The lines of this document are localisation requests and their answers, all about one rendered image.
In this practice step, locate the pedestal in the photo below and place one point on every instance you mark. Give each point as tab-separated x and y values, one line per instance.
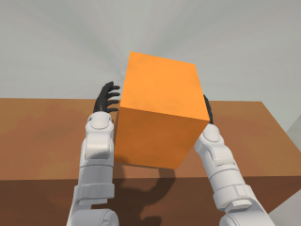
40	150

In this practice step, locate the carton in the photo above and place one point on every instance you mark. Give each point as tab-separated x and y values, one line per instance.
162	112

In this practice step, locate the left robot upper arm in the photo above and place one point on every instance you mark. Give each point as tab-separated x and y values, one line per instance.
94	217

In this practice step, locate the robot left hand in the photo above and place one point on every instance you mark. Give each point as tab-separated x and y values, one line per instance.
101	103

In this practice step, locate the right robot upper arm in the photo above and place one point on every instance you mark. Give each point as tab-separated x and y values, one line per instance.
246	218

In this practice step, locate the right robot forearm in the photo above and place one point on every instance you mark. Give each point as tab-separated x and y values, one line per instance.
231	194

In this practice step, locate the robot right hand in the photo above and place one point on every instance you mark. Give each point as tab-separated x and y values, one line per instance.
209	110

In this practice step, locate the left robot forearm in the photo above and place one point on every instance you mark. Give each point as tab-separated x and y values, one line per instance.
95	181

